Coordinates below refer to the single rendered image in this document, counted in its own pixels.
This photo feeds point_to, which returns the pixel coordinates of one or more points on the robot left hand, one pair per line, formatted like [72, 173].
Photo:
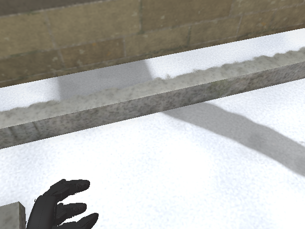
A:
[47, 214]

